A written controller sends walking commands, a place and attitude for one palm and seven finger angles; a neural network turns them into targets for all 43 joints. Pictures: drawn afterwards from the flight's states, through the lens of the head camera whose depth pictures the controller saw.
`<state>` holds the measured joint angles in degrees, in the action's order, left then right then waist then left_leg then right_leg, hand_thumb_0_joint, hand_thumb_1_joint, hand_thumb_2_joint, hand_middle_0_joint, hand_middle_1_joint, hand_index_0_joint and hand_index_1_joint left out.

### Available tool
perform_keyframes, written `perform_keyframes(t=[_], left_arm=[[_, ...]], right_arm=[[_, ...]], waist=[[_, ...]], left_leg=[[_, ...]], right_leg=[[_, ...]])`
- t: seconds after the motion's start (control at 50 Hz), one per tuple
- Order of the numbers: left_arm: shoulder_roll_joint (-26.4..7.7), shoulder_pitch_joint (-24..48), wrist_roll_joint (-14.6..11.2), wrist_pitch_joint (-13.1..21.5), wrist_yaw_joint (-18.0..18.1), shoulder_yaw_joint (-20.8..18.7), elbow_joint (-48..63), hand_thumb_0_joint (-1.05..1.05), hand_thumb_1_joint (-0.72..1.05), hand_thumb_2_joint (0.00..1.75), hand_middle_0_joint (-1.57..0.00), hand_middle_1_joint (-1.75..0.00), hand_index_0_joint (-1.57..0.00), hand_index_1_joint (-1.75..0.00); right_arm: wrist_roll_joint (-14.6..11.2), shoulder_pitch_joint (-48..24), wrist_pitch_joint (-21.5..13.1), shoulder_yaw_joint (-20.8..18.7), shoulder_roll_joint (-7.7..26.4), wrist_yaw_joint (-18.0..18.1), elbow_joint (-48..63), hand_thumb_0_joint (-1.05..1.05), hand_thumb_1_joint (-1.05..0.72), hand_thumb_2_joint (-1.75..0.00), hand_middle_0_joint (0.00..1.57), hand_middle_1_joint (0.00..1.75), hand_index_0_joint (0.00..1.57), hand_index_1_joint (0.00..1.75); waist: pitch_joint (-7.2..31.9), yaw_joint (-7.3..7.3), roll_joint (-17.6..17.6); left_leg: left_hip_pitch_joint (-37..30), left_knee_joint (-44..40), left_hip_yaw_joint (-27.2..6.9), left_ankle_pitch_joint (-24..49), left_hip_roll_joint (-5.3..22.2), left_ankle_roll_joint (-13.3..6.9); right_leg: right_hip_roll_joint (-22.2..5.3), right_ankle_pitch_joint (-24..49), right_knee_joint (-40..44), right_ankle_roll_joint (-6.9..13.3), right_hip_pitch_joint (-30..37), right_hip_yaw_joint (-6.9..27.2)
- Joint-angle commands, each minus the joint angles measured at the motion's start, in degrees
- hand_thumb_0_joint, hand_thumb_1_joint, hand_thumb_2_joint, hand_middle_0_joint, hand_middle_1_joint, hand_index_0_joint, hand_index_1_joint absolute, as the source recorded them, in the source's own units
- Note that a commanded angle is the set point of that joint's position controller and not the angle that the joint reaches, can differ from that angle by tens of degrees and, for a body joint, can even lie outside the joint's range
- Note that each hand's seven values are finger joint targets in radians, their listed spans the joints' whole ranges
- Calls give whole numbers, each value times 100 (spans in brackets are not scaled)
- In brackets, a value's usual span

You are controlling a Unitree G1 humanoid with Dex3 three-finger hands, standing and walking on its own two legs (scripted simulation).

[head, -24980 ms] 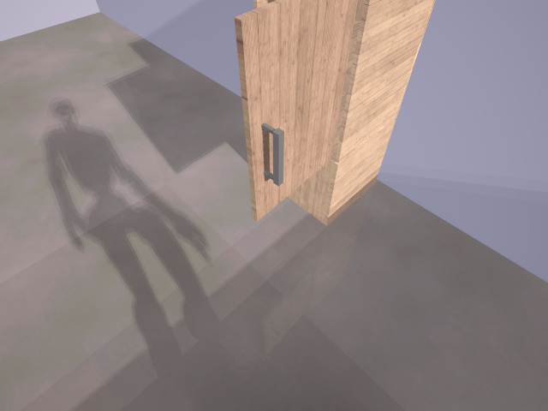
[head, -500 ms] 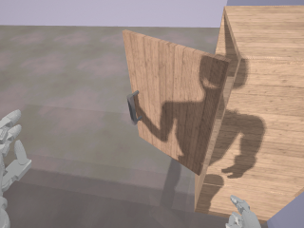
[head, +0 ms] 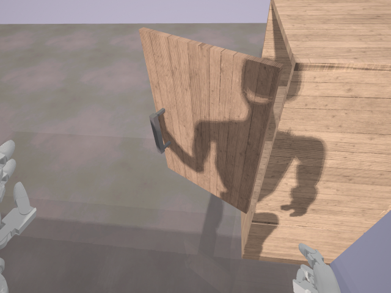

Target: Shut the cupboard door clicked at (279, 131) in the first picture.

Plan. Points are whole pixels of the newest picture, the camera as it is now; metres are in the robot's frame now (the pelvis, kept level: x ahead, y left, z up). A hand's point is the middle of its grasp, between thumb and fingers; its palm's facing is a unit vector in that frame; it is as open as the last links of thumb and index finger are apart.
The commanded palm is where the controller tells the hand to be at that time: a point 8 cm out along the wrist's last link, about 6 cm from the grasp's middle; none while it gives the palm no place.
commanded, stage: step back with the hand held close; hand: left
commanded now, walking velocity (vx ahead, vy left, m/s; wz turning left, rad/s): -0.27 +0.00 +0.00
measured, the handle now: (161, 131) +0.64 +0.19 -0.09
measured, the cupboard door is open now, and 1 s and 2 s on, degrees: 60 60 60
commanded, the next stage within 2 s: stop stepping back and stand still in 1.16 s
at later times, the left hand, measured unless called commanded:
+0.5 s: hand out of the picture +0.14 +0.30 +0.14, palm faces +0.48 -0.75 -0.46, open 7.4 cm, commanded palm +0.08 +0.32 +0.17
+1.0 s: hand out of the picture +0.06 +0.28 +0.16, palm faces +0.52 -0.66 -0.54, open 7.4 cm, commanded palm -0.01 +0.31 +0.17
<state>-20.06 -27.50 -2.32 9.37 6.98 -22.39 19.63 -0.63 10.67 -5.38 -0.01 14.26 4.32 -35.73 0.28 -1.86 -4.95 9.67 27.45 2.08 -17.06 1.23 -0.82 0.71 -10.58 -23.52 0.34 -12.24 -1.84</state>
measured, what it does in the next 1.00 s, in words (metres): shifts its weight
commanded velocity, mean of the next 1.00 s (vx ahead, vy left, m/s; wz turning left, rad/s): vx -0.32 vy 0.00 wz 0.01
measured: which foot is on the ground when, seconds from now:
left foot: down 0.00-1.00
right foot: down 0.00-1.00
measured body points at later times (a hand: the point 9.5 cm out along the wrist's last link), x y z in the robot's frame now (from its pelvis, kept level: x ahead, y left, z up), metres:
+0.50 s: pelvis -0.06 +0.03 -0.02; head -0.07 +0.03 +0.43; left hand +0.11 +0.34 +0.17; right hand +0.11 -0.22 -0.09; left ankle -0.03 +0.11 -0.74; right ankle +0.02 -0.12 -0.74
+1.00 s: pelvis -0.13 +0.00 -0.04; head -0.12 +0.01 +0.41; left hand +0.03 +0.32 +0.18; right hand +0.03 -0.25 -0.12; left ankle -0.03 +0.11 -0.74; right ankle +0.02 -0.12 -0.74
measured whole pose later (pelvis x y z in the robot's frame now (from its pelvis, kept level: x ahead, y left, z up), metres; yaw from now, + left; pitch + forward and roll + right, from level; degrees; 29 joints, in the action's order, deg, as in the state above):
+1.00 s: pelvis -0.13 +0.00 -0.04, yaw +4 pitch -2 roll +0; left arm -26.3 -29.9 0.9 14.8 9.6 -30.1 29.0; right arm -1.1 15.0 -4.3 -1.1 13.3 4.6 -32.6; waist -3.3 2.1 1.4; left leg 29.9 47.4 4.5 -21.2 0.6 -4.1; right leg -0.4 -9.7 -42.9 -1.1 -30.8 1.7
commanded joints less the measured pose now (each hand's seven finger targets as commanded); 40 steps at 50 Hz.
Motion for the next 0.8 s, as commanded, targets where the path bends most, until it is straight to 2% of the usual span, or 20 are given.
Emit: perform_keyframes(t=[0.0,0.06,0.1,0.12,0.18,0.2,0.28,0.3,0.34,0.38,0.4,0.42,0.48,0.5,0.54,0.6,0.66,0.72,0.76,0.78], left_arm=[[-1395,76,-31,449,185,-841,1440,0,90,90,-20,-30,-20,-30],[-1518,-141,-64,408,240,-1005,1727,0,90,90,-20,-30,-20,-30],[-1687,-240,-62,383,256,-1189,1849,0,90,90,-20,-30,-20,-30],[-1589,-345,-82,356,256,-1138,1812,0,90,90,-20,-30,-20,-30],[-1526,-397,-85,329,264,-1125,1730,0,90,90,-20,-30,-20,-30],[-1566,-456,-79,323,260,-1213,1613,0,90,90,-20,-30,-20,-30],[-1358,-299,-25,357,263,-1028,1491,0,90,90,-20,-30,-20,-30],[-1409,-207,12,383,257,-1085,1495,0,90,90,-20,-30,-20,-30],[-1310,-52,47,415,264,-964,1483,0,90,90,-20,-30,-20,-30],[-1284,158,118,477,272,-927,1602,0,90,90,-20,-30,-20,-30],[-1412,337,159,512,276,-1024,1681,0,90,90,-20,-30,-20,-30],[-1296,413,180,535,282,-917,1690,0,90,90,-20,-30,-20,-30],[-1348,685,255,623,311,-964,1904,0,90,90,-20,-30,-20,-30],[-1506,794,289,667,323,-1101,2021,0,90,90,-20,-30,-20,-30],[-1375,763,290,709,328,-1011,2054,0,90,90,-20,-30,-20,-30],[-1506,750,293,760,353,-1160,2030,0,90,90,-20,-30,-20,-30],[-1419,564,218,777,387,-1072,1951,0,90,90,-20,-30,-20,-30],[-1412,208,157,815,414,-1101,1856,0,90,90,-20,-30,-20,-30],[-1460,84,144,843,431,-1210,1846,0,90,90,-20,-30,-20,-30],[-1477,39,166,863,439,-1257,1895,0,90,90,-20,-30,-20,-30]], right_arm=[[2,-574,-104,-302,634,96,977,0,-90,-90,20,30,20,30],[-16,-584,46,-322,642,150,1172,0,-90,-90,20,30,20,30],[-7,-588,118,-350,662,174,1224,0,-90,-90,20,30,20,30],[-13,-550,168,-332,621,174,1279,0,-90,-90,20,30,20,30],[-20,-504,238,-356,677,176,1335,0,-90,-90,20,30,20,30],[1,-537,241,-371,711,183,1311,0,-90,-90,20,30,20,30],[-25,-450,223,-340,751,170,1340,0,-90,-90,20,30,20,30],[-9,-494,206,-347,793,183,1339,0,-90,-90,20,30,20,30],[-37,-427,175,-320,757,174,1354,0,-90,-90,20,30,20,30],[-40,-412,123,-315,779,175,1377,0,-90,-90,20,30,20,30],[-26,-473,97,-312,807,193,1375,0,-90,-90,20,30,20,30],[-37,-413,73,-289,761,190,1373,0,-90,-90,20,30,20,30],[-1,-344,-25,-292,778,180,1360,0,-90,-90,20,30,20,30],[13,-355,-47,-305,807,183,1353,0,-90,-90,20,30,20,30],[4,-282,-98,-293,746,155,1349,0,-90,-90,20,30,20,30],[35,-221,-149,-317,757,125,1295,0,-90,-90,20,30,20,30],[51,-183,-155,-271,645,63,1211,0,-90,-90,20,30,20,30],[41,-168,-114,-266,618,27,1171,0,-90,-90,20,30,20,30],[13,-168,-97,-291,673,34,1188,0,-90,-90,20,30,20,30],[-2,-213,-105,-308,700,45,1230,0,-90,-90,20,30,20,30]], waist=[[912,155,414],[1240,142,188],[1405,108,50],[1350,127,85],[1114,155,114],[1027,125,73],[531,170,50],[466,143,-25],[331,181,102],[227,197,-34],[188,178,-117],[151,205,-54],[158,217,-133],[216,200,-143],[218,231,3],[64,249,275],[-1,276,604],[215,281,564],[390,268,374],[448,256,127]], left_leg=[[191,-186,-97,1227,104,-72],[311,-235,-194,2459,292,-46],[431,-146,-245,2969,352,-25],[572,-130,-260,3054,384,-13],[1046,-271,-314,2383,483,-68],[1302,-377,-374,1953,498,-120],[2474,-755,-537,237,614,-304],[2765,-873,-618,-151,630,-350],[3187,-970,-646,-894,674,-421],[3661,-1104,-729,-1844,726,-517],[3882,-1167,-777,-2191,749,-573],[4017,-1146,-803,-2366,761,-597],[4281,-1031,-813,-2706,766,-638],[4321,-981,-843,-2811,742,-647],[4248,-691,-739,-2849,596,-599],[3946,-209,-654,-2911,347,-480],[3299,271,-590,-2363,136,-312],[2992,148,-690,-1996,191,-282],[3329,-196,-828,-2257,325,-377],[3674,-385,-891,-2525,448,-478]], right_leg=[[-752,1618,123,179,471,713],[-518,2610,-543,30,816,395],[-465,2933,-782,-3,937,379],[-476,2949,-873,-2,958,374],[-392,2493,-1010,-50,911,400],[-352,2327,-1028,-70,961,407],[-218,1659,-1281,-138,1200,411],[-163,1587,-1359,-153,1345,388],[-156,1383,-1529,-172,1432,399],[-97,1069,-1684,-190,1580,404],[-61,993,-1763,-201,1694,430],[-70,900,-1852,-199,1711,428],[-55,696,-2010,-186,1790,500],[-62,594,-1990,-173,1823,568],[-165,352,-1839,-105,1612,759],[-383,-546,-1158,43,910,1215],[-691,-1019,-513,227,30,1512],[-714,-864,-507,240,-95,1358],[-492,-663,-931,112,307,1075],[-364,-473,-1292,51,639,996]])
